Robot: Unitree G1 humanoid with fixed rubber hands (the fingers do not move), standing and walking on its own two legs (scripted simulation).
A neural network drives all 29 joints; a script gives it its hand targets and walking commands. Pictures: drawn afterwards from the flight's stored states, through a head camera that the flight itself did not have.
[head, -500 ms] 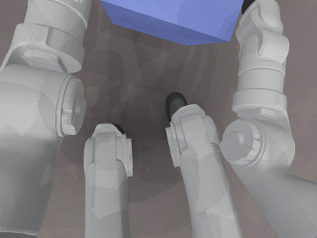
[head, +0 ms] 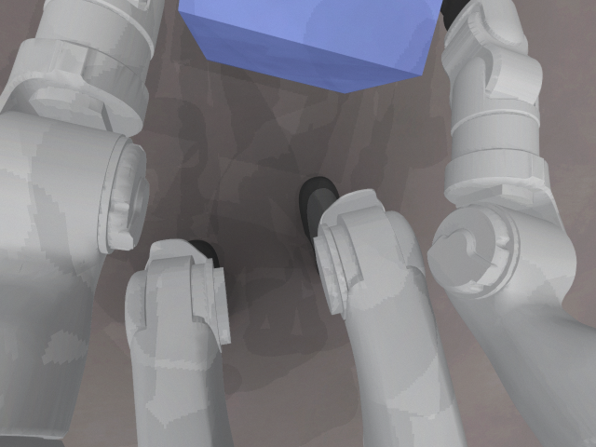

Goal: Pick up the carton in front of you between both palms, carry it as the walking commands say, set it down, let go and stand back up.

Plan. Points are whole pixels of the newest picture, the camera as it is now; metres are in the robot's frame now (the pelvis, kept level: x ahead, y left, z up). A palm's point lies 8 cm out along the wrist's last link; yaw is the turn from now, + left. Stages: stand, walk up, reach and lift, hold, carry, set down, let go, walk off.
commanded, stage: set down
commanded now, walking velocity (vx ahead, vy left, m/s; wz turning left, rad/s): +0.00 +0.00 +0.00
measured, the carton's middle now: out of the picture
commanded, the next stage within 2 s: let go in 1.98 s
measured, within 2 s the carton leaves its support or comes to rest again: rests again in 0.26 s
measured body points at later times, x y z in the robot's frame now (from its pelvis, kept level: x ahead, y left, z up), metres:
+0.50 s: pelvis +0.00 +0.00 -0.01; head +0.39 +0.01 +0.20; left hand +0.60 +0.01 -0.21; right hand +0.49 -0.28 -0.19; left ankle +0.07 +0.10 -0.37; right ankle +0.14 -0.15 -0.37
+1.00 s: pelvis -0.01 -0.01 -0.02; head +0.39 -0.01 +0.18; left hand +0.63 +0.05 -0.20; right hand +0.49 -0.31 -0.20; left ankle +0.07 +0.09 -0.37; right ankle +0.14 -0.15 -0.37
